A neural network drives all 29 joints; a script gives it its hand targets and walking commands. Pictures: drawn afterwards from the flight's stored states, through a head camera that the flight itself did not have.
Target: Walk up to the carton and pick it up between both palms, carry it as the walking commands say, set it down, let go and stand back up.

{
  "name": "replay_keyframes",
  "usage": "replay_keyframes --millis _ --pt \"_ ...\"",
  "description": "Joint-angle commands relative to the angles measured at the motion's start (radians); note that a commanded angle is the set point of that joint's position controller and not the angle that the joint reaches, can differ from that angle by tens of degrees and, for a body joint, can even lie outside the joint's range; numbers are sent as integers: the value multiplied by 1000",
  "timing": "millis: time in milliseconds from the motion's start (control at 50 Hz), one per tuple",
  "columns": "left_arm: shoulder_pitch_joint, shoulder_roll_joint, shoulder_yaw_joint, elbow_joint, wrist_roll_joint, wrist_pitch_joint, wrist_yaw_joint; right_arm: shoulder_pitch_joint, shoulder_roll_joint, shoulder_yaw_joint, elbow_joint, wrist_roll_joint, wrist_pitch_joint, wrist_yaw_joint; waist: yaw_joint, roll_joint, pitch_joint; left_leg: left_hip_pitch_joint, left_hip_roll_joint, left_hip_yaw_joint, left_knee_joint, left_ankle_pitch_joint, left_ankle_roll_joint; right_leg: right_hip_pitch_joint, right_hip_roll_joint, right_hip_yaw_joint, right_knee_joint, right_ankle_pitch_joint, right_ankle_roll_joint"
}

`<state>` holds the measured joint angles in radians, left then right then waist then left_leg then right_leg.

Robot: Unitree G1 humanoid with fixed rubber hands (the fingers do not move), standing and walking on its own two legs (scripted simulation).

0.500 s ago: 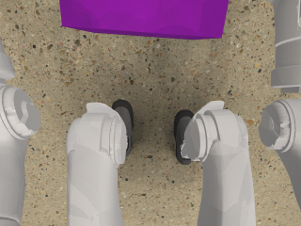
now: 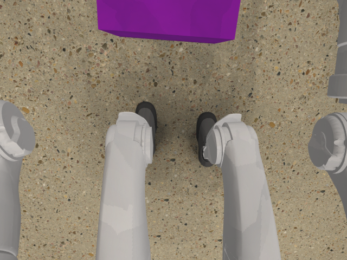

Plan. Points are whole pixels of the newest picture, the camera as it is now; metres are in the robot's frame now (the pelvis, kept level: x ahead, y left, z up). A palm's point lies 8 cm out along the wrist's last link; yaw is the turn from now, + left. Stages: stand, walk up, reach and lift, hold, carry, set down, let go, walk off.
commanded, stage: set down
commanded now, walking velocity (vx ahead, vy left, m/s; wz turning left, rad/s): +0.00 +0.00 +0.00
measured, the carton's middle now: out of the picture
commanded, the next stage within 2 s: let go in 0.46 s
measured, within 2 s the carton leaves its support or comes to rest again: neither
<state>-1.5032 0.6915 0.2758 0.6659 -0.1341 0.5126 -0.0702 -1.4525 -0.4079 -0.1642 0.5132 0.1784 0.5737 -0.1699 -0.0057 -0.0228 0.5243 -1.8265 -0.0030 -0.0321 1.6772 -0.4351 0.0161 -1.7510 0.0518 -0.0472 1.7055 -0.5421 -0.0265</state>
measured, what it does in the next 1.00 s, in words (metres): rises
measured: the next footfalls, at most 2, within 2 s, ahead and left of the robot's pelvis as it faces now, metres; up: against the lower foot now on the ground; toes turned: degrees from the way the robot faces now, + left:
none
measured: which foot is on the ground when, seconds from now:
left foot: down 0.00-1.00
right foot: down 0.00-1.00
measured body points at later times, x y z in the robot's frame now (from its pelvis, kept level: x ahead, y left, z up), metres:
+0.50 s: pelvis +0.02 +0.01 +0.12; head +0.40 +0.03 +0.34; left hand +0.61 +0.31 +0.02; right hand +0.61 -0.16 +0.00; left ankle +0.13 +0.11 -0.49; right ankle +0.10 -0.11 -0.49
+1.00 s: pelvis +0.02 -0.01 +0.17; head +0.30 +0.02 +0.52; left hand +0.39 +0.28 +0.07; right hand +0.41 -0.21 +0.06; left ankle +0.13 +0.11 -0.49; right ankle +0.10 -0.11 -0.49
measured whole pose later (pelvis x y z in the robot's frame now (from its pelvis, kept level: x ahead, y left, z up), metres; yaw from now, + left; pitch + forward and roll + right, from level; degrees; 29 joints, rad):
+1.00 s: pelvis +0.02 -0.01 +0.17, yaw +3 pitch +15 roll -2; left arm -0.49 0.44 0.21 0.25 -0.13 0.41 -0.07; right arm -0.49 -0.34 -0.11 0.21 0.18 0.42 -0.01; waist -0.01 0.02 0.43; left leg -1.01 -0.01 -0.06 1.03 -0.28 0.00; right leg -0.93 0.05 -0.05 1.03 -0.37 -0.02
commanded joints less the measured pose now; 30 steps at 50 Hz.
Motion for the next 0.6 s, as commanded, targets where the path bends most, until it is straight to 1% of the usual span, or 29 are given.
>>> replay_keyframes --millis 0,100,240,280,340,380,400,440,480,520,540,580 --pt "-482 315 -70 -306 -127 -12 -3 -477 -274 -68 -313 100 -9 11 7 138 -2354 1154 -53 42 -219 458 19 691 15 23 -300 332 24" --pt "-459 291 -83 -300 -125 -9 -4 -436 -289 -80 -298 88 -13 22 -13 164 -2391 1320 -49 22 -292 561 15 713 21 22 -385 384 21" --pt "-419 264 -79 -335 -106 -17 -4 -332 -294 -110 -289 57 -34 32 -43 220 -2453 1610 -35 -16 -388 781 8 713 32 24 -519 474 24" --pt "-409 247 -79 -306 -100 -23 -7 -299 -281 -113 -252 43 -42 37 -51 232 -2420 1660 -28 -27 -416 814 5 693 31 27 -556 479 26" --pt "-384 229 -67 -254 -87 -39 -16 -257 -257 -120 -209 19 -59 46 -58 228 -2365 1689 -23 -35 -469 836 6 711 25 37 -610 498 33" --pt "-350 198 -54 -141 -67 -54 -28 -210 -223 -123 -99 -10 -74 54 -61 222 -2221 1628 -17 -39 -508 789 7 679 14 44 -644 465 36" --pt "-318 184 -44 -102 -55 -65 -36 -179 -207 -128 -65 -28 -84 58 -63 212 -2183 1610 -15 -40 -525 778 7 687 11 44 -657 463 39" --pt "-239 152 -34 -31 -29 -83 -49 -101 -174 -136 -1 -64 -103 62 -65 202 -2147 1579 -13 -39 -544 769 5 712 5 50 -669 477 43" --pt "-164 133 -25 3 -6 -97 -57 -35 -151 -146 25 -96 -118 63 -66 191 -2160 1583 -13 -36 -554 774 4 744 3 48 -673 497 49" --pt "-92 136 -15 -10 13 -108 -59 9 -146 -152 -6 -114 -129 61 -60 174 -2214 1610 -16 -29 -556 782 5 799 8 44 -674 527 54" --pt "-40 141 -13 -37 21 -112 -55 41 -146 -150 -47 -119 -132 60 -53 163 -2264 1635 -19 -24 -556 800 6 845 13 42 -672 555 55" --pt "106 135 -22 -166 39 -115 -32 171 -164 -135 -172 -133 -137 67 -40 140 -2425 1759 -28 -19 -556 899 2 965 28 36 -666 638 55"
